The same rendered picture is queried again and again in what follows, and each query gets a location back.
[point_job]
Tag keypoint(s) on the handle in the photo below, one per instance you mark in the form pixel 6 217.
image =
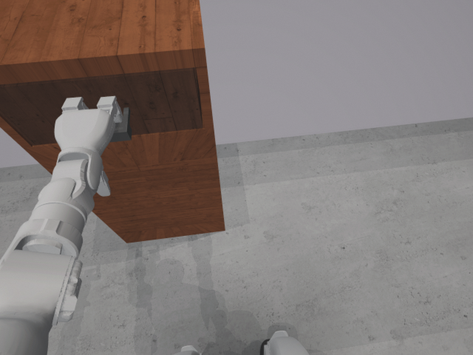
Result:
pixel 123 131

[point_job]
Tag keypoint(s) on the robot right thigh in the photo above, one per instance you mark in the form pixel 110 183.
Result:
pixel 284 346

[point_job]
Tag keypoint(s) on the robot left hand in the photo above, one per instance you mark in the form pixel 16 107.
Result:
pixel 79 126

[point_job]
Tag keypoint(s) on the robot left forearm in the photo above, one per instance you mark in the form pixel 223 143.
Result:
pixel 58 219

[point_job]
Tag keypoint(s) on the drawer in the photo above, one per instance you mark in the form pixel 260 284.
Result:
pixel 159 101

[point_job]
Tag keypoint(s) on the left robot shin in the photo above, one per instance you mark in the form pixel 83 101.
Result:
pixel 189 348

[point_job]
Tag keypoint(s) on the cabinet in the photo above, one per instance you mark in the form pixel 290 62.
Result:
pixel 163 184

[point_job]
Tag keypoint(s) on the left robot upper arm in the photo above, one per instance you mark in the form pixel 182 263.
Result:
pixel 37 290

